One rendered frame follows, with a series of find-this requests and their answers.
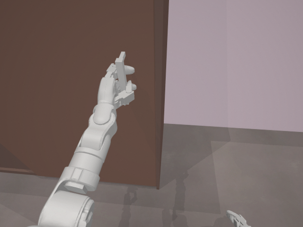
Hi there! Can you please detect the right robot hand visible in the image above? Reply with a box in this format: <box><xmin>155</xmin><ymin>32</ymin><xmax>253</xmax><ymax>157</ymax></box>
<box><xmin>226</xmin><ymin>210</ymin><xmax>251</xmax><ymax>227</ymax></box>

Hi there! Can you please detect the handle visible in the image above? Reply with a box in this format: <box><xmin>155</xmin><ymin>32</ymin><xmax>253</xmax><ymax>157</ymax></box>
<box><xmin>115</xmin><ymin>52</ymin><xmax>129</xmax><ymax>104</ymax></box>

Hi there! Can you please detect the left robot upper arm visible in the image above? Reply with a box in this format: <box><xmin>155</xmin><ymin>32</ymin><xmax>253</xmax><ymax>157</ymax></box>
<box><xmin>28</xmin><ymin>190</ymin><xmax>95</xmax><ymax>227</ymax></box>

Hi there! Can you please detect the left robot forearm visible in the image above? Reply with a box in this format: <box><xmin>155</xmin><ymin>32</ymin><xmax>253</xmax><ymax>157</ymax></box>
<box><xmin>38</xmin><ymin>103</ymin><xmax>117</xmax><ymax>225</ymax></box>

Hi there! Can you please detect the left robot hand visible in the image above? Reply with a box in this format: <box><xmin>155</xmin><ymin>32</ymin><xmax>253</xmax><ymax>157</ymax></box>
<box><xmin>98</xmin><ymin>63</ymin><xmax>136</xmax><ymax>109</ymax></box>

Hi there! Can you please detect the wardrobe door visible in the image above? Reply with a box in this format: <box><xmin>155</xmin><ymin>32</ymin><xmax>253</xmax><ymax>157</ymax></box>
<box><xmin>0</xmin><ymin>0</ymin><xmax>156</xmax><ymax>186</ymax></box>
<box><xmin>0</xmin><ymin>144</ymin><xmax>30</xmax><ymax>170</ymax></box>

